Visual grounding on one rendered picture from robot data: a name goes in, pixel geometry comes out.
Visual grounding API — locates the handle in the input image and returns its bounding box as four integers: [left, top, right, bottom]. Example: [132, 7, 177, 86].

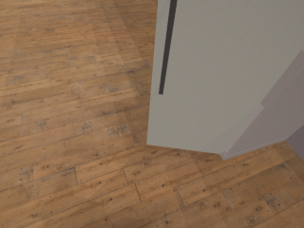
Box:
[159, 0, 178, 95]

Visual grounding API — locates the fridge door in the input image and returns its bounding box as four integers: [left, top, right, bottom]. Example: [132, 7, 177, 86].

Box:
[146, 0, 304, 154]

